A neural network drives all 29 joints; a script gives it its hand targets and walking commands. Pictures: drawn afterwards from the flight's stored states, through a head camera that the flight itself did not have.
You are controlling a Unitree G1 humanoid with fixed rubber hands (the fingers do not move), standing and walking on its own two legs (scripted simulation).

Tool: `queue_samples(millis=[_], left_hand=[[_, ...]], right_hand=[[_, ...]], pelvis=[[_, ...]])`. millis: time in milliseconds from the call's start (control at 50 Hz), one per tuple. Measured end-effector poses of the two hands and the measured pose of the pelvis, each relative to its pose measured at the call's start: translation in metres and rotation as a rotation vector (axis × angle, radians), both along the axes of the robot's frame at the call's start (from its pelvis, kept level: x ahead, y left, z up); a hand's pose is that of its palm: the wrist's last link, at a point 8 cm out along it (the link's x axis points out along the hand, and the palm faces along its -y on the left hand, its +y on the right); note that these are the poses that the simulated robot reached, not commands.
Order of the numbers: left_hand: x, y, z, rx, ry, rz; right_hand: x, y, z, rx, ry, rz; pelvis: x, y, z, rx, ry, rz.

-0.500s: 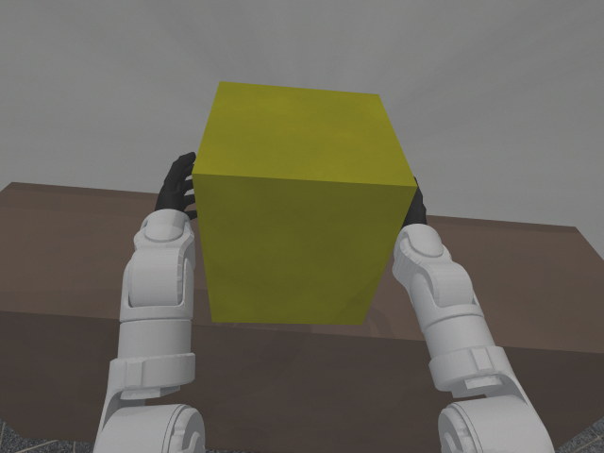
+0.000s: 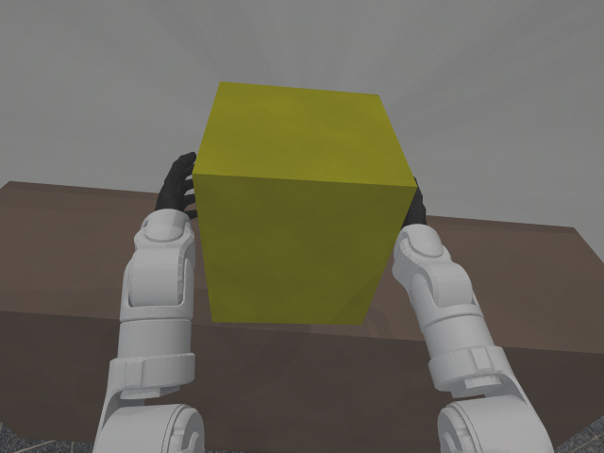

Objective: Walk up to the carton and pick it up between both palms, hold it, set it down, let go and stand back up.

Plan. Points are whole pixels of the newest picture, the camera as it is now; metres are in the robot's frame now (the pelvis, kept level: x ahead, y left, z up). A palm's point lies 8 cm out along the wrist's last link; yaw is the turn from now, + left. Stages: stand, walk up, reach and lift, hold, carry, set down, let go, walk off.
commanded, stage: hold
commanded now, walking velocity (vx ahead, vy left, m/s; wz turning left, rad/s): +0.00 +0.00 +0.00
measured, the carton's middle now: (294, 209) +0.39 -0.01 +0.17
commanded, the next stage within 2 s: none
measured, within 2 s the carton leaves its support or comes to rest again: neither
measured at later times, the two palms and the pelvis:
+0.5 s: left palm (171, 215) +0.36 +0.15 +0.19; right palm (406, 225) +0.36 -0.15 +0.18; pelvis +0.00 +0.00 +0.00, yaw +0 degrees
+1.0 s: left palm (152, 217) +0.36 +0.17 +0.19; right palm (389, 224) +0.36 -0.13 +0.18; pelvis +0.00 +0.01 +0.00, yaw +1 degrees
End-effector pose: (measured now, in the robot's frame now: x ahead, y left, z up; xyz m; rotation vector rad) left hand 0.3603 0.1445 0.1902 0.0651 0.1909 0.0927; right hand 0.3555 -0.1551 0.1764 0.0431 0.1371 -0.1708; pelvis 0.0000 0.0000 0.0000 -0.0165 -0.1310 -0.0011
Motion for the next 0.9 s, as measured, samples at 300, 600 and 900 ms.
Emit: queue_samples(millis=[300,600,900], left_hand=[[-0.001,0.002,0.0,-0.004,0.001,0.007],[-0.003,0.009,-0.003,-0.017,0.001,0.013],[-0.003,0.029,-0.004,-0.009,0.003,0.023]], right_hand=[[0.001,0.002,0.001,-0.001,0.001,0.006],[0.001,0.009,0.001,-0.021,0.001,0.013],[0.004,0.029,-0.001,-0.013,0.002,0.023]], pelvis=[[0.0,-0.001,0.0,0.001,0.0,0.0],[0.0,0.001,0.001,0.0,-0.006,-0.001],[-0.003,0.011,0.001,-0.007,0.008,0.014]])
